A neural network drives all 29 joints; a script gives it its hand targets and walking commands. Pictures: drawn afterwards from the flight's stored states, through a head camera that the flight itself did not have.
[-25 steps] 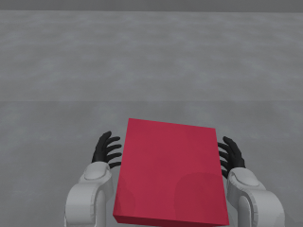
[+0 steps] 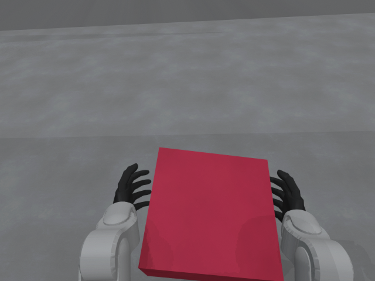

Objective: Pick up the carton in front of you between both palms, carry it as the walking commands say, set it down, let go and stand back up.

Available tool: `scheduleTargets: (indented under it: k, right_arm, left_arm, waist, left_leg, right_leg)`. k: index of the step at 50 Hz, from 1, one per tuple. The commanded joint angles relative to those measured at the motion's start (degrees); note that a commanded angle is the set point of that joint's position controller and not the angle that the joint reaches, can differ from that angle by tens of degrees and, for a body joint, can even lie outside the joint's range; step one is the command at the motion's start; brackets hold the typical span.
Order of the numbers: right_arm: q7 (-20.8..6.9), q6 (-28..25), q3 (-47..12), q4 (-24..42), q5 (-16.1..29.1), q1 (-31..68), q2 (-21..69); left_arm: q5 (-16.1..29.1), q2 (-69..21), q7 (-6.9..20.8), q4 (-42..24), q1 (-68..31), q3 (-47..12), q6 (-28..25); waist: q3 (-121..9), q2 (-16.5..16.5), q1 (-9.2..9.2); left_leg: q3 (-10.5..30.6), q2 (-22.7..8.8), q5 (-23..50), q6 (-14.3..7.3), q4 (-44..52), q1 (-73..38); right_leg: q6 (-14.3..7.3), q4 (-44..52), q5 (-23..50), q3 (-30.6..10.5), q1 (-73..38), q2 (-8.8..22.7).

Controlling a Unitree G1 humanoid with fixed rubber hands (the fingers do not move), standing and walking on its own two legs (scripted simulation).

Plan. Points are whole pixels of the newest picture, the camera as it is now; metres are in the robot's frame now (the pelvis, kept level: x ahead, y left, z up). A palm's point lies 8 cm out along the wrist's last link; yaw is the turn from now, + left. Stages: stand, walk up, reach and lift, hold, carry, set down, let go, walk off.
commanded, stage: carry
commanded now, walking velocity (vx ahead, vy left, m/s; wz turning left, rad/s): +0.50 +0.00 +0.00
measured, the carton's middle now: (202, 223) +0.26 +0.01 +0.01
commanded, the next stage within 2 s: none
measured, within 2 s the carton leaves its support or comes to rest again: neither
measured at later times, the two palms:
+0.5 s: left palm (149, 99) +0.58 +0.16 +0.11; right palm (253, 100) +0.57 -0.13 +0.10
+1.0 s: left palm (166, 50) +0.94 +0.15 +0.09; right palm (240, 49) +0.93 -0.14 +0.09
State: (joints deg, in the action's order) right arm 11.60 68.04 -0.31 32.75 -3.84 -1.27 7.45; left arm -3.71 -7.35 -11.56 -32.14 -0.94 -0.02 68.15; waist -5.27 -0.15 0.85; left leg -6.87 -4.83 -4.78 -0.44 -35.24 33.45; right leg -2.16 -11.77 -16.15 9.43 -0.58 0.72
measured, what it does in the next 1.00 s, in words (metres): walks ahead: left foot, then right foot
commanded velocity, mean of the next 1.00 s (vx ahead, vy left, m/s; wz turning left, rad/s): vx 0.50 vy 0.00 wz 0.00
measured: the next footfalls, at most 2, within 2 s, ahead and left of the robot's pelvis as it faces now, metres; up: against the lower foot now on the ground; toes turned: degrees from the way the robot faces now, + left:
left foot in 0.12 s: +0.27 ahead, +0.11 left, +0.00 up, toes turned +8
right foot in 0.60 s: +0.56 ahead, -0.13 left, +0.00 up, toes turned -11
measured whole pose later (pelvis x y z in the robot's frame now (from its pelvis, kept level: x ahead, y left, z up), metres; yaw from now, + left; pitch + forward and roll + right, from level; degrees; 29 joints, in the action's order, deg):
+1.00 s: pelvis +0.69 +0.01 -0.02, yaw -1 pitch +3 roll +0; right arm 11.4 69.8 0.0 33.7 -3.7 0.9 7.3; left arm -4.5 -7.3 -11.3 -34.0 -1.7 0.0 69.5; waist -4.0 -0.3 0.5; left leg -11.9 -3.4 -3.7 -0.5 -27.0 27.3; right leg 3.7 -17.6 -23.5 9.9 -4.8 4.9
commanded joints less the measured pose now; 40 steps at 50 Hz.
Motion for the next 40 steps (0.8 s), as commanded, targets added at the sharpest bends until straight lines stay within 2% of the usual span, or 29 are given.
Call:
scheduleTargets:
  k: [1, 3, 4, 5, 6, 7, 8, 9, 10, 11, 12, 13, 15, 17, 18, 21, 23, 24, 26, 28, 29, 30, 31, 32, 33, 34, 35, 37, 40]
  right_arm:
    - [-10.16, 1.53, -34.76, 4.42, 18.91, 24.46, 46.05]
    - [-9.88, 2.4, -33.76, 3.18, 18.63, 23.39, 43.85]
    - [-10.01, 2.64, -32.14, 1.31, 17.71, 20.42, 43.99]
    - [-10.26, 2.7, -31.64, 1.17, 18.16, 21.55, 43.32]
    - [-10.23, 3.04, -31.48, -0.1, 17.35, 20.1, 42.56]
    - [-10.48, 2.98, -30.51, -3.11, 17.33, 18.59, 44.5]
    - [-11.09, 2.3, -31.37, -2.29, 17.63, 19.9, 46.13]
    - [-11.41, 1.79, -32.11, -0.76, 17.85, 22.94, 49.32]
    - [-12.09, 0.99, -33.39, 1.05, 19.52, 25.91, 52.65]
    - [-12.72, 0.31, -33.72, 2.13, 19.74, 26.77, 54.59]
    - [-13.1, -0.35, -34.24, 1.47, 20.27, 27.82, 56.83]
    - [-13.51, -0.63, -33.78, 0.02, 20.27, 27.44, 56.27]
    - [-13.91, -0.67, -33.73, -1.82, 19.82, 23.33, 54.15]
    - [-14.24, -0.81, -33.84, -0.06, 19.58, 21.52, 53.67]
    - [-13.96, -0.88, -32.74, -1.05, 19.7, 22.2, 52.2]
    - [-13.31, -0.21, -32.68, 0.32, 18.09, 21.75, 49.21]
    - [-12.98, 0.32, -32.46, 1.91, 18.59, 22.22, 47.96]
    - [-12.47, 0.72, -32.91, 2.87, 18.48, 22.5, 46.93]
    - [-11.52, 1.4, -33.12, 3.17, 17.83, 22.77, 45.71]
    - [-10.92, 2.5, -31.24, 0.77, 17.26, 22.29, 44.22]
    - [-10.6, 2.81, -31.4, 0.76, 16.19, 20.65, 42.36]
    - [-10.82, 3.18, -31.62, 2.38, 17.33, 21.63, 43.03]
    - [-11.13, 3.49, -31.92, 0.66, 18.54, 22.76, 43.7]
    - [-11.54, 2.96, -34.76, 3.2, 20.01, 25.01, 46.17]
    - [-11.81, 2.21, -34.78, 1.99, 20.13, 25.65, 49.7]
    - [-12.45, 1.48, -34.97, 3.21, 20.25, 26.23, 52.98]
    - [-12.68, 0.4, -36.17, 3.6, 20.17, 27.25, 55.9]
    - [-12.65, -0.72, -35.46, 0.78, 19.43, 25.34, 56.83]
    - [-11.83, -1.27, -35.53, 0.55, 17.45, 21.33, 55.48]
  left_arm:
    - [17.5, -44.3, 10.56, -3.63, -18.58, -30.22, 1.06]
    - [17.09, -42.6, 9.76, -3.29, -19.19, -29.83, 1.82]
    - [16.67, -41.78, 9.66, -4.51, -20.78, -31.06, 2.32]
    - [16.82, -41.42, 9.81, -3.97, -20.57, -30.86, 2.8]
    - [17.09, -41.79, 10.14, -4.56, -21.34, -31.36, 3.1]
    - [17.26, -42.67, 10.29, -4.14, -22.03, -31.97, 3.4]
    - [17.87, -43.94, 10.96, -4.07, -22.49, -33.0, 2.94]
    - [18.01, -47.08, 11.56, -2.39, -24.43, -32.99, 2.35]
    - [18.27, -51.1, 11.99, -2.57, -24.62, -34.08, 1.51]
    - [18.37, -53.11, 12.25, -3.62, -26.2, -34.46, 0.84]
    - [18.18, -54.88, 12.49, -3.23, -26.2, -34.74, -0.2]
    - [16.99, -55.34, 12.24, -0.87, -24.82, -34.94, -0.59]
    - [16.17, -54.69, 12.05, 1.37, -20.74, -33.97, -0.77]
    - [16.16, -54.1, 11.22, -1.73, -22.21, -34.37, -1.34]
    - [15.81, -53.2, 11.14, -1.3, -20.97, -34.58, -1.02]
    - [15.66, -50.04, 10.92, -3.25, -22.78, -34.37, -0.18]
    - [16.9, -49.44, 10.8, -3.49, -23.33, -34.63, 0.77]
    - [17.31, -49.0, 10.78, -4.02, -22.88, -34.07, 1.04]
    - [17.53, -47.27, 10.81, -3.49, -22.31, -33.22, 1.77]
    - [17.53, -45.14, 10.32, -2.94, -21.99, -32.45, 2.52]
    - [17.12, -44.04, 10.4, -1.21, -20.19, -31.06, 2.92]
    - [17.02, -42.86, 10.34, -1.99, -19.61, -30.37, 3.06]
    - [17.28, -43.52, 10.28, 0.69, -20.43, -30.68, 2.99]
    - [16.82, -47.02, 10.68, -1.42, -19.55, -30.27, 2.13]
    - [18.37, -48.82, 11.16, -2.61, -22.01, -32.02, 1.6]
    - [19.08, -53.28, 11.6, -3.69, -23.98, -32.92, 0.62]
    - [19.32, -55.98, 12.11, -4.64, -25.29, -34.08, -0.33]
    - [19.26, -55.12, 12.51, -4.91, -24.81, -33.96, -1.27]
    - [19.57, -53.88, 12.82, -3.88, -22.21, -33.51, -1.25]
  waist:
    - [-1.31, -9.64, 0.81]
    - [-2.21, -9.28, 0.59]
    - [-8.44, -7.22, -1.91]
    - [-11.77, -2.92, -2.5]
    - [-16.17, 5.81, -3.11]
    - [-16.55, 11.92, -2.64]
    - [-17.35, 12.23, -2.87]
    - [-15.74, 11.15, -2.54]
    - [-14.64, 5.82, -1.97]
    - [-14.39, 3.78, -1.86]
    - [-14.42, 2.42, -1.54]
    - [-12.18, 4.74, -1.65]
    - [-10.63, 8.13, -1.75]
    - [-9.41, 8.13, -1.6]
    - [-9.74, 11.13, -1.31]
    - [-4.31, 8.08, -1.73]
    - [-3.58, 9.43, -2.11]
    - [-3.11, 7.2, -1.99]
    - [-2.04, 8.2, -1.97]
    - [-3.25, 9.19, -0.82]
    - [-8.49, 4.93, -0.25]
    - [-14.18, -9.21, 0.77]
    - [-13.63, -20.15, 0.49]
    - [-15.49, -17.45, 0.03]
    - [-17.85, -11.16, 0.66]
    - [-16.29, -8.11, 0.75]
    - [-16.31, -2.87, 0.12]
    - [-14.07, -5.53, -0.04]
    - [-10.26, -9.07, -0.23]
  left_leg:
    - [-6.26, 3.21, 4.9, -0.89, 8.05, -1.09]
    - [-7.63, 5.02, 3.06, -2.27, 9.48, -9.19]
    - [-6.39, 5.51, 1.56, -2.88, 10.05, -22.43]
    - [-5.67, 3.93, -0.46, -3.6, 11.24, -32.49]
    - [16.17, -8.75, -7.26, -7.71, 12.65, -43.28]
    - [38.03, -18.54, -2.91, -15.58, 20.53, -51.92]
    - [38.37, -20.33, 4.7, -17.84, 20.59, -48.43]
    - [29.09, -18.59, 5.83, -15.19, 20.08, -43.71]
    - [23.28, -17.38, 7.2, -12.28, 20.72, -39.99]
    - [19.54, -14.67, 2.28, -9.59, 22.97, -34.95]
    - [14.88, -13.39, -0.5, -7.63, 24.91, -32.85]
    - [12.19, -12.78, 0.79, -6.55, 25.75, -31.0]
    - [9.12, -10.91, -1.15, -7.36, 28.08, -31.56]
    - [6.78, -9.55, -2.07, -6.54, 28.22, -33.4]
    - [4.66, -8.24, -2.76, -6.9, 28.32, -35.01]
    - [4.41, -9.31, -4.19, -6.92, 29.28, -32.6]
    - [3.68, -9.46, -0.51, -7.13, 28.25, -34.48]
    - [4.68, -10.83, 3.19, -7.24, 26.49, -35.18]
    - [1.58, -10.23, 4.89, -6.23, 24.67, -34.78]
    - [-3.77, -6.69, 18.42, -3.68, 12.36, -32.24]
    - [-5.85, -4.77, 19.19, -1.51, 0.45, -27.31]
    - [-5.9, -0.22, 5.14, 1.34, -17.61, -16.21]
    - [-1.59, 6.98, -20.09, 2.3, -28.27, 0.1]
    - [5.78, 3.09, -21.58, 0.21, -33.68, 2.66]
    - [6.47, 2.17, -21.48, -0.35, -37.17, 4.46]
    - [6.86, -0.02, -19.98, -1.66, -37.16, 5.21]
    - [7.3, -1.59, -16.43, -1.51, -31.7, 5.09]
    - [4.19, -1.15, -11.86, -0.22, -23.63, 3.14]
    - [1.55, -0.65, -7.95, 0.62, -13.92, 4.44]
  right_leg:
    - [-3.75, 0.65, 33.23, -2.05, -5.9, 10.4]
    - [-2.73, -5.81, 48.46, -1.97, -5.78, 10.74]
    - [-0.68, -15.77, 48.11, 0.58, -2.76, 10.86]
    - [0.58, -27.33, 39.37, 2.6, 4.01, 8.07]
    - [2.22, -43.12, 22.05, 2.17, 17.44, 4.15]
    - [3.2, -57.99, -1.53, -1.29, 33.4, -3.41]
    - [1.87, -67.36, -9.24, -8.36, 36.44, -1.1]
    - [0.83, -68.19, -9.5, -10.3, 38.47, 2.48]
    - [0.33, -64.88, -6.1, -11.89, 37.65, 5.55]
    - [0.55, -57.99, -2.26, -11.6, 33.95, 6.5]
    - [0.86, -52.99, -0.3, -9.37, 32.66, 6.68]
    - [0.75, -49.03, 1.34, -7.35, 31.58, 6.18]
    - [2.57, -41.07, 2.08, -4.59, 32.11, 5.19]
    - [3.51, -36.15, 6.57, -3.24, 32.97, 4.83]
    - [4.34, -30.98, 6.2, -2.52, 33.33, 4.8]
    - [4.53, -23.29, 11.3, -0.58, 31.83, 4.8]
    - [3.94, -20.05, 12.07, -0.12, 32.44, 4.62]
    - [3.33, -20.1, 12.31, 0.28, 31.85, 4.65]
    - [2.69, -17.17, 11.56, 1.89, 29.12, 3.47]
    - [2.05, -13.24, 9.21, 6.95, 16.94, -0.35]
    - [0.88, -12.72, 6.44, 5.16, 5.5, 0.87]
    - [-1.98, -7.35, 1.39, -17.27, -4.92, 15.41]
    - [-7.75, -1.16, 10.52, -38.29, -12.99, 24.41]
    - [-7.93, -3.26, 19.12, -34.51, -13.6, 23.21]
    - [-8.04, -5.55, 23.9, -28.77, -14.6, 22.28]
    - [-8.52, -6.14, 27.56, -24.24, -11.86, 22.02]
    - [-5.57, -4.97, 24.11, -20.52, -11.0, 20.21]
    - [-3.54, -2.32, 24.33, -15.23, -8.1, 18.15]
    - [-4.62, 0.96, 22.87, -10.48, -7.92, 15.89]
